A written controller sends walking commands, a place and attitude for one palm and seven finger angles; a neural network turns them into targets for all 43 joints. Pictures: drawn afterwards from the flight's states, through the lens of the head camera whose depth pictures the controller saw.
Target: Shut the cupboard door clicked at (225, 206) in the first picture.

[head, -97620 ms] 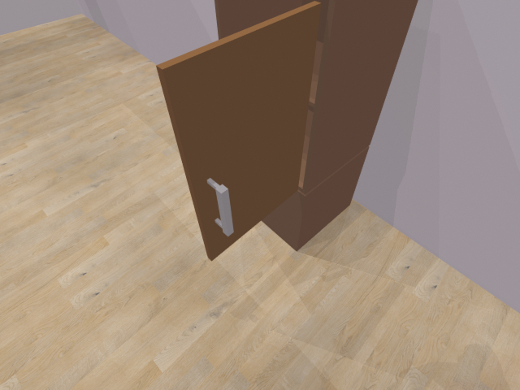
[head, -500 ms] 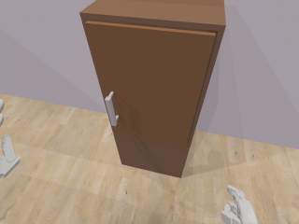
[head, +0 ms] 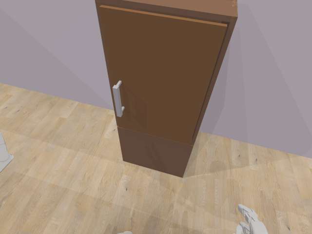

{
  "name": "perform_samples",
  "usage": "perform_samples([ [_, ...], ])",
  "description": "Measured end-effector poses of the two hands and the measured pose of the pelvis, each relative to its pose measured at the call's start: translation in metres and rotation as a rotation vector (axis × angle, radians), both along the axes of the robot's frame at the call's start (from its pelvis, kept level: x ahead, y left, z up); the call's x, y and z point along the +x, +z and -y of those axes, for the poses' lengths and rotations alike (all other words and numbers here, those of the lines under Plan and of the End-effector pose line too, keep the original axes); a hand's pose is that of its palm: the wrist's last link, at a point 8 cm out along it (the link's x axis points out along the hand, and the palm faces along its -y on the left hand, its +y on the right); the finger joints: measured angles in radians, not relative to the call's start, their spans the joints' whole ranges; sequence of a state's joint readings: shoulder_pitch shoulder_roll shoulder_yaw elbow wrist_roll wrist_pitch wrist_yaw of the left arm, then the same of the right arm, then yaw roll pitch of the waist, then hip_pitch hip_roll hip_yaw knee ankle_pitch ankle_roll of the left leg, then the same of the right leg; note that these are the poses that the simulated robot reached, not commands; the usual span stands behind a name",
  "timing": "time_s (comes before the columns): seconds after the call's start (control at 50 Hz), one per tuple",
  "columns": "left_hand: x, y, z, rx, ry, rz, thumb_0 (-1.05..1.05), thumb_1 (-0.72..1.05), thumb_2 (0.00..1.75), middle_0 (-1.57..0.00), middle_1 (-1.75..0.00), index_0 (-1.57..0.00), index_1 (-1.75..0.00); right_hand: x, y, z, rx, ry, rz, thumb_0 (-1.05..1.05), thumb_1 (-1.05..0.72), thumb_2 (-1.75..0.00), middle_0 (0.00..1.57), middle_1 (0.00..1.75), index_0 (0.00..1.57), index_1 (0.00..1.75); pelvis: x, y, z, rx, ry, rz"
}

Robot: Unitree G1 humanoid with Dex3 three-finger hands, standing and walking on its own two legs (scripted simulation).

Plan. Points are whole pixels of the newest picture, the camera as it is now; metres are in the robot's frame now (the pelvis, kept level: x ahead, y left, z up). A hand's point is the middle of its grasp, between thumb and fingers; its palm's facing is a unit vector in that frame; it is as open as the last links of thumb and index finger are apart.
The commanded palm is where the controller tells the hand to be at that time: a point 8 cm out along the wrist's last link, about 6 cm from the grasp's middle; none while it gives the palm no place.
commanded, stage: step back with the hand held close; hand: left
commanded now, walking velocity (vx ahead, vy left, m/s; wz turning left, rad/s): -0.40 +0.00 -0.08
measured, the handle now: (119, 99) +0.66 +0.18 -0.09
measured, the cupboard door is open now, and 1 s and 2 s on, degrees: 0 0 0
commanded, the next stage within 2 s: stop stepping back and stand still in 0.48 s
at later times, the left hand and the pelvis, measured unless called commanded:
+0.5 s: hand out of the picture +0.13 +0.28 +0.18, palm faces +0.48 -0.77 -0.42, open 7.5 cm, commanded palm +0.08 +0.29 +0.20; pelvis -0.07 +0.00 +0.00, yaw -3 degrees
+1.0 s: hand out of the picture +0.12 +0.28 +0.16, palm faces +0.38 -0.87 -0.31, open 7.5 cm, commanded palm +0.03 +0.31 +0.20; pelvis -0.14 +0.02 +0.01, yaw -5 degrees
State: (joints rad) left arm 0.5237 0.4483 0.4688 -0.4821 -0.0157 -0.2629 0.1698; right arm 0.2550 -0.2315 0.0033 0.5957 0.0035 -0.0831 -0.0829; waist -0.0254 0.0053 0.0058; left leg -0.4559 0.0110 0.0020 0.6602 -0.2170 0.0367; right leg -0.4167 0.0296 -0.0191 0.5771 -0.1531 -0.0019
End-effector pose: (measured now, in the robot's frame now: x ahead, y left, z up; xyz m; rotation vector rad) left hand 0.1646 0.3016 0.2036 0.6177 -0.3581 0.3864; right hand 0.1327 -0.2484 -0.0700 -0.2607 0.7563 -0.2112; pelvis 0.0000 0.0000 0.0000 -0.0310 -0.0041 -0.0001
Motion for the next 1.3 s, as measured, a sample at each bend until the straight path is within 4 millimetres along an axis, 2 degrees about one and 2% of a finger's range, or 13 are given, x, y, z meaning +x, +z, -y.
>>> perform_samples([
  [0.22, -0.025, -0.012, -0.005, -0.110, -0.006, 0.007, 0.01, 0.88, 0.90, -0.21, -0.30, -0.21, -0.30, -0.011, 0.005, -0.012, -0.018, 0.037, -0.035, 0.01, -0.90, -0.90, 0.20, 0.30, 0.20, 0.30, -0.024, 0.003, -0.011, -0.002, 0.016, -0.018],
  [0.38, -0.057, 0.012, -0.028, -0.014, 0.027, 0.066, 0.01, 0.88, 0.90, -0.21, -0.30, -0.21, -0.30, -0.017, 0.011, -0.038, 0.013, 0.065, 0.002, 0.01, -0.90, -0.90, 0.20, 0.30, 0.21, 0.30, -0.041, 0.006, -0.010, -0.068, 0.051, -0.060],
  [0.44, -0.071, 0.004, -0.029, -0.039, 0.060, 0.037, 0.01, 0.88, 0.90, -0.21, -0.30, -0.21, -0.30, -0.013, 0.012, -0.044, 0.033, 0.101, 0.041, 0.01, -0.90, -0.90, 0.20, 0.30, 0.21, 0.30, -0.050, 0.005, -0.006, -0.049, 0.008, -0.093],
  [0.5, -0.075, -0.011, -0.012, -0.080, 0.034, 0.013, 0.01, 0.89, 0.90, -0.20, -0.30, -0.20, -0.30, -0.015, 0.007, -0.044, 0.042, 0.147, 0.071, 0.01, -0.90, -0.90, 0.21, 0.30, 0.21, 0.30, -0.072, -0.001, 0.001, -0.020, -0.043, -0.114],
  [0.58, -0.074, -0.016, 0.019, -0.152, -0.085, 0.022, 0.01, 0.89, 0.90, -0.20, -0.30, -0.20, -0.30, -0.038, 0.004, -0.035, 0.044, 0.118, 0.064, 0.01, -0.90, -0.89, 0.21, 0.30, 0.21, 0.30, -0.100, 0.000, 0.005, -0.052, -0.044, -0.064],
  [0.68, -0.095, 0.009, 0.035, -0.053, -0.223, 0.099, 0.01, 0.88, 0.90, -0.21, -0.30, -0.21, -0.30, -0.084, 0.017, -0.012, 0.026, 0.000, 0.108, 0.01, -0.90, -0.89, 0.21, 0.30, 0.21, 0.30, -0.114, -0.003, 0.010, -0.046, -0.033, 0.001],
  [0.8, -0.121, 0.019, -0.001, 0.008, -0.117, 0.110, 0.01, 0.88, 0.90, -0.22, -0.30, -0.22, -0.30, -0.136, 0.013, 0.014, -0.052, -0.127, 0.066, 0.01, -0.90, -0.90, 0.20, 0.30, 0.21, 0.30, -0.099, -0.001, -0.008, -0.020, -0.080, 0.021],
  [0.92, -0.093, -0.026, -0.047, -0.217, 0.050, 0.044, 0.01, 0.88, 0.90, -0.21, -0.30, -0.21, -0.30, -0.170, 0.000, 0.000, -0.067, -0.140, -0.054, 0.01, -0.90, -0.90, 0.20, 0.30, 0.20, 0.30, -0.117, 0.001, -0.026, -0.015, -0.068, 0.019],
  [1.0, -0.087, -0.037, -0.018, -0.261, -0.044, -0.080, 0.01, 0.89, 0.90, -0.20, -0.30, -0.20, -0.30, -0.183, 0.012, -0.026, -0.007, -0.099, -0.048, 0.01, -0.90, -0.90, 0.20, 0.30, 0.20, 0.30, -0.140, 0.014, -0.024, -0.013, -0.091, -0.003],
  [1.08, -0.109, -0.009, 0.029, -0.153, -0.260, -0.096, 0.02, 0.89, 0.90, -0.20, -0.30, -0.20, -0.30, -0.186, 0.021, -0.041, 0.046, -0.076, 0.012, 0.01, -0.90, -0.90, 0.20, 0.30, 0.21, 0.30, -0.149, 0.017, -0.017, -0.004, -0.120, -0.024],
  [1.14, -0.128, 0.014, 0.040, 0.001, -0.326, -0.083, 0.02, 0.88, 0.90, -0.21, -0.30, -0.21, -0.30, -0.184, 0.014, -0.040, 0.067, -0.077, 0.035, 0.01, -0.89, -0.90, 0.21, 0.30, 0.21, 0.30, -0.152, 0.012, -0.013, 0.003, -0.121, -0.015],
  [1.22, -0.139, 0.034, 0.017, 0.071, -0.192, -0.030, 0.01, 0.88, 0.90, -0.22, -0.30, -0.22, -0.30, -0.183, 0.000, -0.031, 0.091, -0.098, -0.001, 0.01, -0.89, -0.89, 0.21, 0.30, 0.21, 0.30, -0.144, 0.013, -0.014, 0.012, -0.130, 0.000],
  [1.3, -0.135, 0.019, -0.023, -0.058, 0.023, -0.006, 0.01, 0.88, 0.90, -0.21, -0.30, -0.22, -0.30, -0.181, -0.007, -0.019, 0.087, -0.109, -0.015, 0.01, -0.90, -0.90, 0.21, 0.30, 0.21, 0.30, -0.133, 0.015, -0.016, 0.035, -0.121, 0.013],
])
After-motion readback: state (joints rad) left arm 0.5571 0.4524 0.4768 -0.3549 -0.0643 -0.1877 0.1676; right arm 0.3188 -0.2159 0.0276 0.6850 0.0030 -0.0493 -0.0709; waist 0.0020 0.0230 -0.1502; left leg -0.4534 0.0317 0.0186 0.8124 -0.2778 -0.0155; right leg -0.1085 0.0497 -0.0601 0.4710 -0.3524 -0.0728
